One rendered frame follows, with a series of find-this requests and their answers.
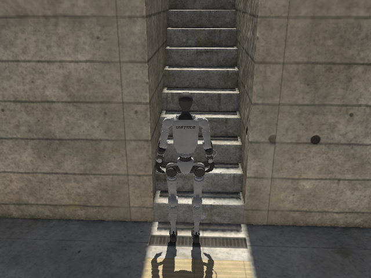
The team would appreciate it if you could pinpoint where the robot head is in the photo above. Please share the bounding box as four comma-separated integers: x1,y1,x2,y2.
176,92,196,120

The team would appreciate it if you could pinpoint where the left robot hand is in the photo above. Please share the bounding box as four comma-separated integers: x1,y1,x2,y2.
155,161,168,173

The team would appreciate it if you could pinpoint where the right robot hand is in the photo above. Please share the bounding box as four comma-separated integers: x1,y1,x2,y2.
202,161,214,173

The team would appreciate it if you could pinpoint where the right robot upper arm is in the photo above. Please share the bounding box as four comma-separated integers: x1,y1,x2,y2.
198,117,212,149

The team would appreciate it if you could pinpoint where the robot right thigh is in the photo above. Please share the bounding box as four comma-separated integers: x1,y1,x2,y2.
192,163,205,207

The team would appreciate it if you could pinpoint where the robot right forearm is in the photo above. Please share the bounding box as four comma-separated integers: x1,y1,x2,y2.
205,141,214,163

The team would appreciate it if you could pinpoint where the robot left forearm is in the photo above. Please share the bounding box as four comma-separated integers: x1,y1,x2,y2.
156,140,166,163

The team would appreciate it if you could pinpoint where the left robot upper arm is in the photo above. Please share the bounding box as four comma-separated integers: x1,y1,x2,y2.
159,117,174,148

